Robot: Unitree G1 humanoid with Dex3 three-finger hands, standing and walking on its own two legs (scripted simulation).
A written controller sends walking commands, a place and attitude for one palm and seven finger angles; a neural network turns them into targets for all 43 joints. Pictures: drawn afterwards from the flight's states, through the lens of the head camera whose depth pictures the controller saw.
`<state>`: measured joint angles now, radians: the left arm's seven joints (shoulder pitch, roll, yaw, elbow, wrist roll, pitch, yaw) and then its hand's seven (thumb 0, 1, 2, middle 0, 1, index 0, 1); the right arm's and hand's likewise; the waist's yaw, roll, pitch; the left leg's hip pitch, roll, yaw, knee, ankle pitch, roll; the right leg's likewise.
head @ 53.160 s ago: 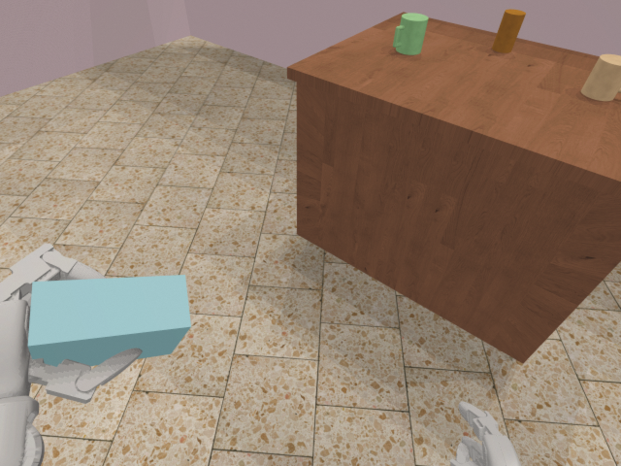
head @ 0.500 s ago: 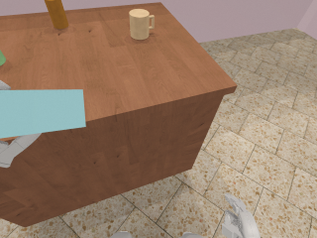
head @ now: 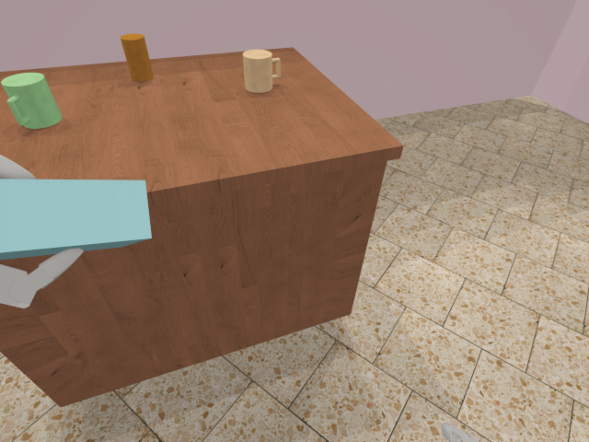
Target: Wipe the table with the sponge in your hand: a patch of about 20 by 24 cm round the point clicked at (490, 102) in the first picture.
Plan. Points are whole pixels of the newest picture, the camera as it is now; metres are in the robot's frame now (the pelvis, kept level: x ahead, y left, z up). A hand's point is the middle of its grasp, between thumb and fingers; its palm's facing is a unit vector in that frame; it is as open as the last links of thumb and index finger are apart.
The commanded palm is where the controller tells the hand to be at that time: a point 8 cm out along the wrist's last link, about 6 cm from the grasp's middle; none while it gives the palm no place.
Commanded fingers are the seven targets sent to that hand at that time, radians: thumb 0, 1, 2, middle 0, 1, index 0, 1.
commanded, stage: stop stepping back and stand still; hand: left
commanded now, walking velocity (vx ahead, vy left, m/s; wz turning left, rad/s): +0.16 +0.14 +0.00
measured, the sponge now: (86, 219) +0.25 +0.21 +0.25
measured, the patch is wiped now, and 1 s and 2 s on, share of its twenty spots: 1.00 1.00 1.00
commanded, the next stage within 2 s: stand and wait in 0.64 s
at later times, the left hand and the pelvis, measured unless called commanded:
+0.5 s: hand (29, 298) +0.15 +0.20 +0.27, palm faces +0.43 -0.83 -0.36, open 9.8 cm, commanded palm +0.09 +0.26 +0.29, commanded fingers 0.00 0.10 1.30 -1.20 -1.60 -1.20 -1.60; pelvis -0.07 -0.02 +0.01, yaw +0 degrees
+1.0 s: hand (60, 255) +0.19 +0.20 +0.27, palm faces +0.41 -0.81 -0.41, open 9.8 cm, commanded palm +0.14 +0.25 +0.29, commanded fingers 0.00 0.10 1.30 -1.20 -1.60 -1.20 -1.60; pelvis -0.03 -0.02 +0.03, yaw -1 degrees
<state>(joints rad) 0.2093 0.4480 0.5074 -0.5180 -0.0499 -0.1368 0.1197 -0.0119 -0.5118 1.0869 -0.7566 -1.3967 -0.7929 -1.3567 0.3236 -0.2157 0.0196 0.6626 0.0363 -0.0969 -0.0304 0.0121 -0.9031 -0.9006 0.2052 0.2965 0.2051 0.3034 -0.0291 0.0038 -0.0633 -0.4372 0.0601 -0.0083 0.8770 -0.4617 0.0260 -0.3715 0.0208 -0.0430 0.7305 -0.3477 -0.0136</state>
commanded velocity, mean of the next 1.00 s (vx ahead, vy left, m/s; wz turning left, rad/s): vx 0.09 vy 0.03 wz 0.00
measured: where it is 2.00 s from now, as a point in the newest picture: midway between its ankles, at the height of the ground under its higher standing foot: outside the picture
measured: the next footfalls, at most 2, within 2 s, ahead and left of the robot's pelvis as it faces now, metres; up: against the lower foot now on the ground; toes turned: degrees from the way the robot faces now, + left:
right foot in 0.44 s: +0.01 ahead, -0.12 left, +0.00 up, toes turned -2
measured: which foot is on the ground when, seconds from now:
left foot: down 0.00-1.00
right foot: down 0.00-0.18, up 0.20-0.42, down 0.44-1.00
